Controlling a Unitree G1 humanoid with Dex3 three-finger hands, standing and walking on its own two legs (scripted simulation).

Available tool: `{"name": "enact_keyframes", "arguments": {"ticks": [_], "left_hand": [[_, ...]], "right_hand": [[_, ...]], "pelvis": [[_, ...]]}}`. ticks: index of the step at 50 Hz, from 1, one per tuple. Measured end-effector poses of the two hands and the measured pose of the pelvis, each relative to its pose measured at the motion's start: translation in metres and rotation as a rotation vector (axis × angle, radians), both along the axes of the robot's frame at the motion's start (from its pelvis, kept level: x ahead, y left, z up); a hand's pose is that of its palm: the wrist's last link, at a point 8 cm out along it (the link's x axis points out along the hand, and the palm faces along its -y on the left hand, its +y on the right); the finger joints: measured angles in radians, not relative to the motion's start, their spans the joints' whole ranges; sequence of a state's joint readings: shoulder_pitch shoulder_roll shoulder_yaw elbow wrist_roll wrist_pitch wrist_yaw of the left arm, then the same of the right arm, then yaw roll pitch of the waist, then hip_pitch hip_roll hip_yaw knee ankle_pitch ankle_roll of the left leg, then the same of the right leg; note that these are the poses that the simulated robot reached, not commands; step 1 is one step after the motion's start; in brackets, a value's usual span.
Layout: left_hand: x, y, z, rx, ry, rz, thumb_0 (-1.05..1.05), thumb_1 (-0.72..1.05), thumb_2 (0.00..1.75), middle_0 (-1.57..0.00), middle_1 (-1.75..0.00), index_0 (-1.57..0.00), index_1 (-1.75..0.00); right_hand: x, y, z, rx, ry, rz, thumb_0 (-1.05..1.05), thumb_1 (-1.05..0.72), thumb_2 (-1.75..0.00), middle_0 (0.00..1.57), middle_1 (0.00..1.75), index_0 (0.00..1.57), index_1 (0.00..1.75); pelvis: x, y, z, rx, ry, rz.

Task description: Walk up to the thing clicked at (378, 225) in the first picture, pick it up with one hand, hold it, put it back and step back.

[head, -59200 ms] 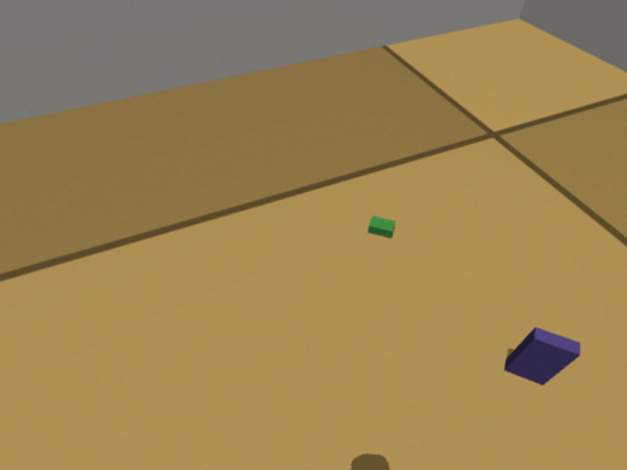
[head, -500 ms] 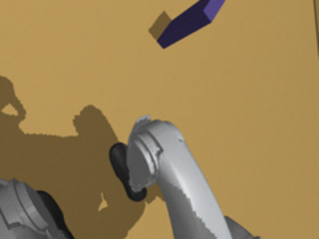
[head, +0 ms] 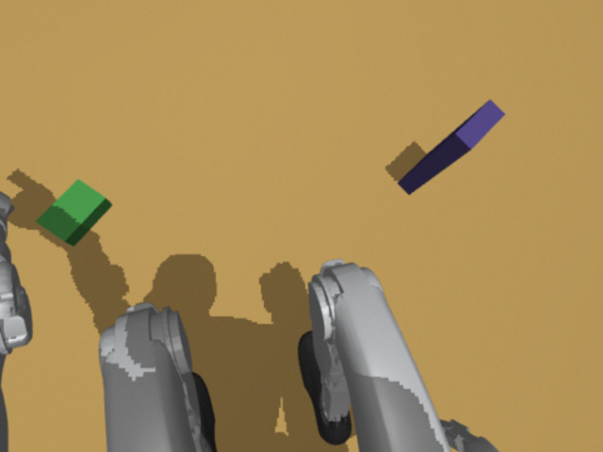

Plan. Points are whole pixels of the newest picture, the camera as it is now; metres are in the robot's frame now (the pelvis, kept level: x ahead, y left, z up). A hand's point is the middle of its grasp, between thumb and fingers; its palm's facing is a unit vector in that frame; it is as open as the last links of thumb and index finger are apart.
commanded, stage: go down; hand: left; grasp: from above
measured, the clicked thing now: (76, 212) +0.53 +0.31 -0.34
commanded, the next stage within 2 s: approach in 1.98 s
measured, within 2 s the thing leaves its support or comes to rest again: neither
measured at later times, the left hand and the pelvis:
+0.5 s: hand out of the picture +0.49 +0.36 +0.02, palm faces -0.25 -0.29 -0.92, open 13.7 cm; pelvis +0.00 -0.01 +0.07, yaw +3 degrees
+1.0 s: hand out of the picture +0.48 +0.36 +0.07, palm faces -0.27 -0.29 -0.92, open 13.5 cm; pelvis +0.02 +0.00 +0.15, yaw +3 degrees
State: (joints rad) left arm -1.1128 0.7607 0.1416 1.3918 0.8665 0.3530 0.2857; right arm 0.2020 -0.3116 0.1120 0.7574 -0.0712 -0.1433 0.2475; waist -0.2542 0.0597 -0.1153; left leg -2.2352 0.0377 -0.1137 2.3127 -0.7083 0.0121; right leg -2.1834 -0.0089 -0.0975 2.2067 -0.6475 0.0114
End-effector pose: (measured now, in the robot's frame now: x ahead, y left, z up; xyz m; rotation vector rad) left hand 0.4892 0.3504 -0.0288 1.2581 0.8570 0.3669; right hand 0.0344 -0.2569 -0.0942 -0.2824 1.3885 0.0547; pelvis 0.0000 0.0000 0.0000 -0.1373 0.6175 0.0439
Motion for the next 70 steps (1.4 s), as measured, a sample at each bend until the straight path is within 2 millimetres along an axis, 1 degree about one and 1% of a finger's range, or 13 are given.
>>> {"name": "enact_keyframes", "arguments": {"ticks": [4, 10, 14, 17, 22, 31, 39, 49, 57, 70], "left_hand": [[-0.002, 0.0, 0.024, -0.007, 0.018, 0.026, 0.0, -0.49, 0.96, -0.1, -1.1, -0.11, -1.09], [0.001, 0.002, 0.05, 0.005, 0.031, 0.021, 0.0, -0.48, 0.95, -0.1, -1.11, -0.11, -1.1], [0.005, 0.003, 0.065, 0.017, 0.022, -0.004, 0.0, -0.48, 0.95, -0.1, -1.11, -0.11, -1.1], [0.005, 0.004, 0.076, 0.005, 0.019, -0.003, 0.0, -0.48, 0.94, -0.1, -1.11, -0.11, -1.1], [0.001, 0.008, 0.094, 0.005, 0.033, -0.006, 0.0, -0.47, 0.93, -0.1, -1.11, -0.12, -1.09], [-0.006, 0.016, 0.124, 0.006, 0.062, -0.019, 0.0, -0.47, 0.93, -0.1, -1.1, -0.12, -1.08], [-0.008, 0.012, 0.14, 0.0, 0.07, -0.027, 0.0, -0.46, 0.92, -0.1, -1.11, -0.12, -1.09], [-0.008, 0.01, 0.159, 0.011, 0.073, -0.004, 0.0, -0.46, 0.94, -0.11, -1.12, -0.13, -1.1], [-0.013, 0.016, 0.163, 0.013, 0.082, 0.027, 0.0, -0.44, 0.94, -0.11, -1.14, -0.14, -1.11], [-0.013, 0.021, 0.167, 0.01, 0.063, 0.02, 0.0, -0.42, 0.95, -0.12, -1.17, -0.15, -1.13]], "right_hand": [[0.0, -0.009, 0.007, -0.013, -0.005, -0.008, 0.0, -0.9, -0.9, 0.2, 0.3, 0.2, 0.3], [-0.012, -0.021, 0.016, -0.04, 0.039, -0.027, 0.0, -0.9, -0.9, 0.2, 0.3, 0.2, 0.3], [-0.017, -0.023, 0.024, -0.052, 0.06, -0.041, 0.01, -0.9, -0.9, 0.2, 0.3, 0.2, 0.3], [-0.016, -0.021, 0.032, -0.059, 0.061, -0.052, 0.01, -0.9, -0.9, 0.2, 0.3, 0.2, 0.3], [-0.009, -0.017, 0.049, -0.071, 0.042, -0.072, 0.01, -0.9, -0.9, 0.2, 0.3, 0.2, 0.3], [0.016, -0.009, 0.082, -0.095, -0.008, -0.074, 0.01, -0.89, -0.9, 0.2, 0.3, 0.2, 0.3], [0.032, -0.008, 0.11, -0.12, -0.04, -0.071, 0.01, -0.89, -0.89, 0.2, 0.3, 0.2, 0.3], [0.038, -0.007, 0.135, -0.129, -0.054, -0.088, 0.01, -0.89, -0.89, 0.2, 0.3, 0.2, 0.3], [0.04, -0.003, 0.146, -0.12, -0.048, -0.094, 0.01, -0.89, -0.89, 0.2, 0.3, 0.2, 0.3], [0.045, 0.005, 0.155, -0.11, -0.056, -0.096, 0.01, -0.9, -0.9, 0.2, 0.3, 0.2, 0.3]], "pelvis": [[-0.002, -0.005, 0.013, 0.025, 0.007, 0.006], [-0.004, -0.009, 0.024, 0.047, 0.013, 0.01], [-0.004, -0.01, 0.033, 0.049, 0.014, 0.011], [-0.004, -0.009, 0.042, 0.048, 0.016, 0.011], [-0.002, -0.007, 0.06, 0.044, 0.025, 0.015], [0.004, -0.003, 0.094, 0.041, 0.034, 0.028], [0.009, -0.001, 0.122, 0.039, 0.032, 0.035], [0.018, -0.001, 0.148, 0.041, 0.03, 0.028], [0.023, -0.001, 0.159, 0.04, 0.031, 0.024], [0.026, 0.004, 0.169, 0.03, 0.026, 0.027]]}}
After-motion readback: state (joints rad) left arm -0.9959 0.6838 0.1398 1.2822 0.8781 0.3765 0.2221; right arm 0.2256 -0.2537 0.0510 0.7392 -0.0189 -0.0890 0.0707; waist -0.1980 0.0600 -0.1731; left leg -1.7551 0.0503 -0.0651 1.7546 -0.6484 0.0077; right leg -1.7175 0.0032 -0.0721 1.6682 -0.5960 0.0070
